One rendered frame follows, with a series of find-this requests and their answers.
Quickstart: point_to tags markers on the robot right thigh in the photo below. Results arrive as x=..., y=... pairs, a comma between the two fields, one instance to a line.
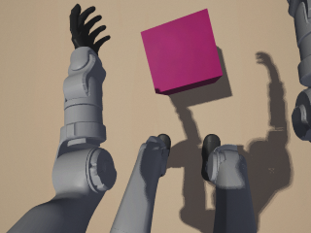
x=234, y=205

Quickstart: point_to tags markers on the left robot hand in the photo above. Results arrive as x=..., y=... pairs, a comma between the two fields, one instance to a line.
x=80, y=30

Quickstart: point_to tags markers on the left robot upper arm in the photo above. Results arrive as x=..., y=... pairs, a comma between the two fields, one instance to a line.
x=80, y=179

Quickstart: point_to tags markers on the right robot upper arm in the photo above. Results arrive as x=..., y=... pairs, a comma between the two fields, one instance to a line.
x=301, y=116

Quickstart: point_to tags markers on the carton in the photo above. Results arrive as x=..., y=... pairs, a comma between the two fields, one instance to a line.
x=182, y=53

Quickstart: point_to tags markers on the robot right foot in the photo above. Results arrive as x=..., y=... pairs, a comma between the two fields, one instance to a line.
x=210, y=142

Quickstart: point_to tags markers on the robot right forearm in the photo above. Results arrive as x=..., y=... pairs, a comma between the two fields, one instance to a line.
x=300, y=10

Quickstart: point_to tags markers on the robot left forearm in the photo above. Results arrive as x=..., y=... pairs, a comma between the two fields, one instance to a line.
x=83, y=105

